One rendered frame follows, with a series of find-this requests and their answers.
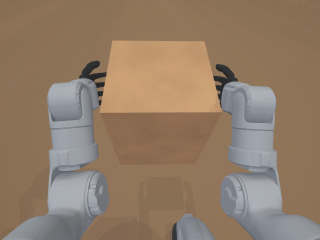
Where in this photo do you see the robot right hand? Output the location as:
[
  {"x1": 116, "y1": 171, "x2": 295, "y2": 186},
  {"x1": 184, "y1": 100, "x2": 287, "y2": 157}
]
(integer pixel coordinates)
[{"x1": 213, "y1": 64, "x2": 238, "y2": 108}]

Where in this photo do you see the right robot forearm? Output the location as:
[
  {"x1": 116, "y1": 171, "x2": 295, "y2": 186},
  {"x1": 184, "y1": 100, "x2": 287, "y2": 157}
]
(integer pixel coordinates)
[{"x1": 221, "y1": 81, "x2": 282, "y2": 208}]

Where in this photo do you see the carton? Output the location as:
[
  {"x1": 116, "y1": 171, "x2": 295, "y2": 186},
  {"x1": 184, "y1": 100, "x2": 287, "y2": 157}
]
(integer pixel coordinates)
[{"x1": 99, "y1": 40, "x2": 222, "y2": 165}]

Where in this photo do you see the robot right thigh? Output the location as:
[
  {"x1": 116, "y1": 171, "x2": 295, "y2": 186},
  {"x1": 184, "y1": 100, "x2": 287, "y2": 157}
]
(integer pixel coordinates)
[{"x1": 176, "y1": 217, "x2": 216, "y2": 240}]

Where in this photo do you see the robot right shin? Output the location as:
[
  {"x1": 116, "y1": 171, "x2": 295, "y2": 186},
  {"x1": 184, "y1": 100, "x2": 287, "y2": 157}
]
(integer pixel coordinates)
[{"x1": 181, "y1": 213, "x2": 193, "y2": 220}]

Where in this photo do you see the left robot upper arm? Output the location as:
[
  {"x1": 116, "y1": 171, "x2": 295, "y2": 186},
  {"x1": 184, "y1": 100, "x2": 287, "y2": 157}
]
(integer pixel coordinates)
[{"x1": 2, "y1": 170, "x2": 110, "y2": 240}]

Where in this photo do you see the robot left hand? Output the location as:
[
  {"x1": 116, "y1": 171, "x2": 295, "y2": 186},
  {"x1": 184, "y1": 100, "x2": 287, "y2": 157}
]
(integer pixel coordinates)
[{"x1": 79, "y1": 61, "x2": 107, "y2": 105}]

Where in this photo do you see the left robot forearm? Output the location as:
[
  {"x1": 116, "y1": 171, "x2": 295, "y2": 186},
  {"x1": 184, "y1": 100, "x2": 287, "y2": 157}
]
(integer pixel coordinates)
[{"x1": 47, "y1": 78, "x2": 100, "y2": 210}]

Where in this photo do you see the right robot upper arm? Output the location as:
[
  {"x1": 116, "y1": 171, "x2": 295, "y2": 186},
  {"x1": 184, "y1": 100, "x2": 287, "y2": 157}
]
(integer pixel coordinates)
[{"x1": 220, "y1": 173, "x2": 320, "y2": 240}]

